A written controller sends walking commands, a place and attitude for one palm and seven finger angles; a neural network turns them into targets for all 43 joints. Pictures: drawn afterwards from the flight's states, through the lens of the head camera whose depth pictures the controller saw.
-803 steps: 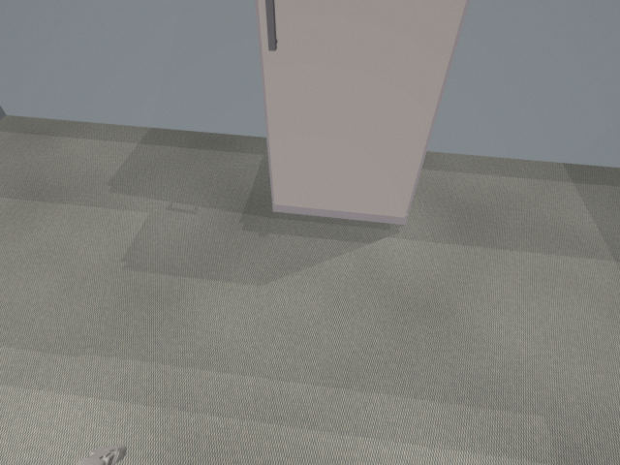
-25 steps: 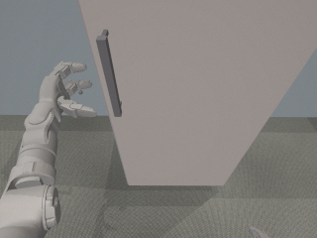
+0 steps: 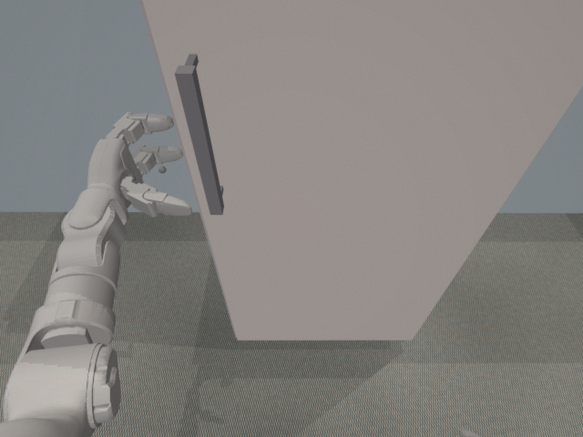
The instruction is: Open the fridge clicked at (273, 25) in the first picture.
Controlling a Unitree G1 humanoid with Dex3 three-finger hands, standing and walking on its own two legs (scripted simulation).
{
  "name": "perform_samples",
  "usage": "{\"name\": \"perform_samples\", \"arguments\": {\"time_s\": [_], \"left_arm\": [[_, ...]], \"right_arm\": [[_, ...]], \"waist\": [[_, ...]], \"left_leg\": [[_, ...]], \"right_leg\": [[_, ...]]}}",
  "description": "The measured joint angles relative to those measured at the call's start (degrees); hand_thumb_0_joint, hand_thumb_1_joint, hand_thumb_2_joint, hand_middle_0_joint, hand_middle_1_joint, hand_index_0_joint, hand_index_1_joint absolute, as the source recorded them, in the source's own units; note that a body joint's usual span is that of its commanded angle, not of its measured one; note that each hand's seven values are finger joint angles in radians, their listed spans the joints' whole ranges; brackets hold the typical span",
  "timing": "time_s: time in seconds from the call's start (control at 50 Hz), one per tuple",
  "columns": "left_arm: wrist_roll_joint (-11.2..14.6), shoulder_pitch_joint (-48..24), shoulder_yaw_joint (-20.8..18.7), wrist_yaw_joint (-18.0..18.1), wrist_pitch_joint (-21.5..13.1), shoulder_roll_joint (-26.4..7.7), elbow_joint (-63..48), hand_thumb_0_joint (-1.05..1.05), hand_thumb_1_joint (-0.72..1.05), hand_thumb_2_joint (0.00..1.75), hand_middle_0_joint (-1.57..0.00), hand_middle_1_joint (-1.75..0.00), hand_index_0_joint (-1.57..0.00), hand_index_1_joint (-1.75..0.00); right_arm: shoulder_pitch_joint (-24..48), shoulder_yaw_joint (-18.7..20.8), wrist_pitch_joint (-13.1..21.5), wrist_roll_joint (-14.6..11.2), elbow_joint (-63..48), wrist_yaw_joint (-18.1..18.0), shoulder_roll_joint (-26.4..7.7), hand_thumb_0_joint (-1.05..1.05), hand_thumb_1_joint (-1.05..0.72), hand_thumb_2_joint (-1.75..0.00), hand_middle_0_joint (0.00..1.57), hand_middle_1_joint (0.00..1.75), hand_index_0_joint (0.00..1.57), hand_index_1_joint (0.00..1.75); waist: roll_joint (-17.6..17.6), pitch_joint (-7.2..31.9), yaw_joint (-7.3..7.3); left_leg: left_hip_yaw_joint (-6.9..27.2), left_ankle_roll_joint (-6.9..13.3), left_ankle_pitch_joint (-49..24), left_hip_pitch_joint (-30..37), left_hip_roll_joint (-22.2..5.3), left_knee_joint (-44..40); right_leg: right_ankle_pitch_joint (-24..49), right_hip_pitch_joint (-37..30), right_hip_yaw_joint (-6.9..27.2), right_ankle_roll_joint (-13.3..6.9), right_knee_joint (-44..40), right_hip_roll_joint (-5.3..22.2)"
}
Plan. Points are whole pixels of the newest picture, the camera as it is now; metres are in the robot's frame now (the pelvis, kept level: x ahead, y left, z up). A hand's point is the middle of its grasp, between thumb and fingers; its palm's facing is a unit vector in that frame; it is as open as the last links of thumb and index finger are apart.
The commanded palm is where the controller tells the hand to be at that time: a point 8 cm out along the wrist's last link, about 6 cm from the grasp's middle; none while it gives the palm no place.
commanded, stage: feel for the door with the fingertips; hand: left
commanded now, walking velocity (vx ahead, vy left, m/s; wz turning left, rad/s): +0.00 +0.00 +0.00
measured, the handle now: (206, 144) +0.49 +0.14 +0.15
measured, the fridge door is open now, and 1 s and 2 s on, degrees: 0 0 0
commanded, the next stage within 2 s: slide the fingers in behind the handle in 0.58 s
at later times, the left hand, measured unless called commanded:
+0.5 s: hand (181, 161) +0.44 +0.16 +0.16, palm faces +0.03 -1.00 -0.01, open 14.0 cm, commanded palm +0.42 +0.22 +0.16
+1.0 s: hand (180, 159) +0.45 +0.17 +0.16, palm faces +0.01 -1.00 +0.00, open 13.8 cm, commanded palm +0.41 +0.21 +0.16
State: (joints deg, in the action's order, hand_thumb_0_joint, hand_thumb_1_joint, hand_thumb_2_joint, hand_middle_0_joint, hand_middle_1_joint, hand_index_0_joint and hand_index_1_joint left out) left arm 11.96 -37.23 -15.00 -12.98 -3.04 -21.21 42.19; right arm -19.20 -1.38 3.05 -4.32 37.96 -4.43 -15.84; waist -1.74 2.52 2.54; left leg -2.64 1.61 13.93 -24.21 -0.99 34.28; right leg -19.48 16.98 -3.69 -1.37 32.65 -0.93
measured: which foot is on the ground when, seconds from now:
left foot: down 0.00-1.00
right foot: down 0.00-1.00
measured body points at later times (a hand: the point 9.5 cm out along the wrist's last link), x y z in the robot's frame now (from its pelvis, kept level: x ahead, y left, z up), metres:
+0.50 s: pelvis +0.00 -0.01 +0.00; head +0.01 -0.02 +0.45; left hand +0.43 +0.22 +0.17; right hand +0.09 -0.27 -0.11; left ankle +0.04 +0.10 -0.73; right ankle -0.03 -0.10 -0.73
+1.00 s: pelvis +0.00 -0.01 +0.00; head +0.02 -0.01 +0.45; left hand +0.44 +0.22 +0.16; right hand +0.06 -0.27 -0.12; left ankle +0.04 +0.10 -0.73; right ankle -0.03 -0.10 -0.73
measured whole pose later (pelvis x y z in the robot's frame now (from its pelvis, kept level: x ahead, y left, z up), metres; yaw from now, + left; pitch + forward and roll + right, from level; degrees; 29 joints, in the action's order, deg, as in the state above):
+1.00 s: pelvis +0.00 -0.01 +0.00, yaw +0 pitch +5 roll -1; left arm 10.3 -44.0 -15.3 -10.6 -7.5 -21.4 52.0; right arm -20.5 -1.0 2.7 -3.8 38.9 -3.8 -15.8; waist -1.8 2.8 4.0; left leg -2.4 1.1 13.8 -26.7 -1.6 35.3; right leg -19.6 19.7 -3.7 -2.0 34.1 -1.5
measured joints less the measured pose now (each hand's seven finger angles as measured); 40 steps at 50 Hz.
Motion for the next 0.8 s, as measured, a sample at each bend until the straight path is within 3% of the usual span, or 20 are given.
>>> {"name": "perform_samples", "arguments": {"time_s": [0.22, 0.34, 0.8], "left_arm": [[-1.6, 0.3, 1.7, 4.5, 0.6, 3.7, -2.0, -0.01, -0.50, 0.30, -0.30, -1.20, -0.30, -1.20], [-2.1, -1.2, 1.1, 5.2, 0.6, 3.2, 0.2, -0.01, -0.50, 0.30, -0.30, -1.20, -0.31, -1.20], [-2.0, -8.8, -0.5, 1.3, -4.7, -1.2, 12.4, -0.01, -0.50, 0.30, -0.36, -1.26, -0.37, -1.23]], "right_arm": [[1.9, -0.2, 0.1, 0.5, -0.8, 0.7, 0.9, 0.01, -0.90, -0.90, 0.21, 0.30, 0.20, 0.30], [2.3, -0.6, -0.4, 0.6, -0.8, 0.5, 1.1, 0.01, -0.90, -0.90, 0.21, 0.30, 0.20, 0.30], [-1.0, 0.4, -0.6, 0.6, 1.7, 0.2, -0.3, 0.01, -0.90, -0.90, 0.21, 0.30, 0.20, 0.30]], "waist": [[-0.1, 0.2, 0.24], [-0.1, 0.1, 0.33], [0.2, -0.1, 1.35]], "left_leg": [[-0.3, -0.2, -0.2, 0.8, -0.1, -0.5], [-0.2, -0.4, -0.3, 1.1, -0.2, -0.8], [0.7, -0.8, -0.3, -2.5, -0.6, 0.8]], "right_leg": [[0.0, -0.4, 0.3, -0.1, 0.1, 0.0], [0.0, -0.6, 0.3, -0.4, 0.0, -0.2], [-0.2, 2.6, -0.6, -0.9, 1.5, -0.7]]}}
